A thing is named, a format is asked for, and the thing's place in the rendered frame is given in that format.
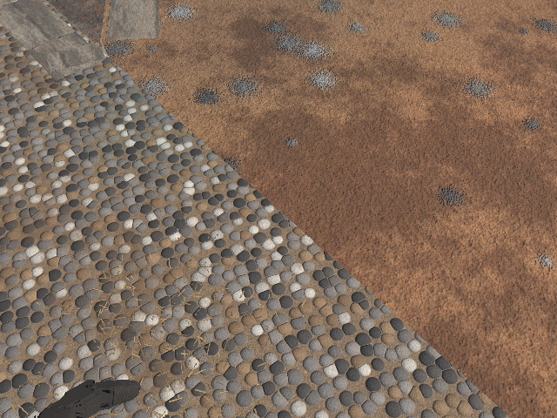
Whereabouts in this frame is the left robot hand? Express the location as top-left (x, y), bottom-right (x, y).
top-left (34, 380), bottom-right (140, 418)

